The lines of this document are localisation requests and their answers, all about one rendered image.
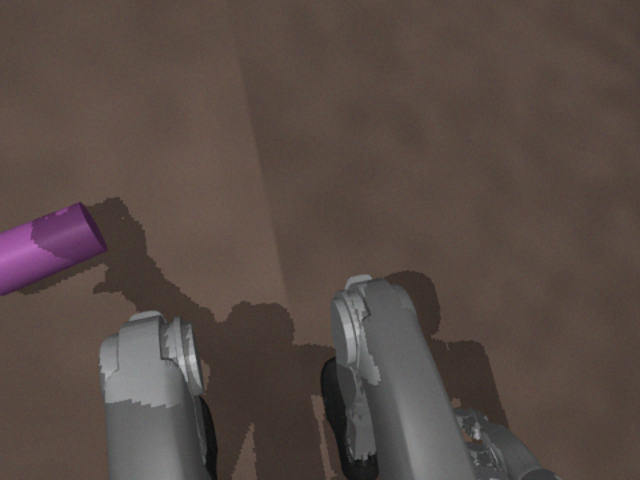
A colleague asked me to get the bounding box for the left robot foot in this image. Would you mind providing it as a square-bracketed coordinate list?
[199, 396, 218, 480]

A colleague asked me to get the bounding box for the right robot foot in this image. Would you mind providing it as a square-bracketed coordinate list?
[320, 357, 379, 480]

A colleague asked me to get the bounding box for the can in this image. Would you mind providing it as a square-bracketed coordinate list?
[0, 202, 108, 296]

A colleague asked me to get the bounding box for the right robot hand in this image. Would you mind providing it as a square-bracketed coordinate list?
[453, 407, 543, 480]

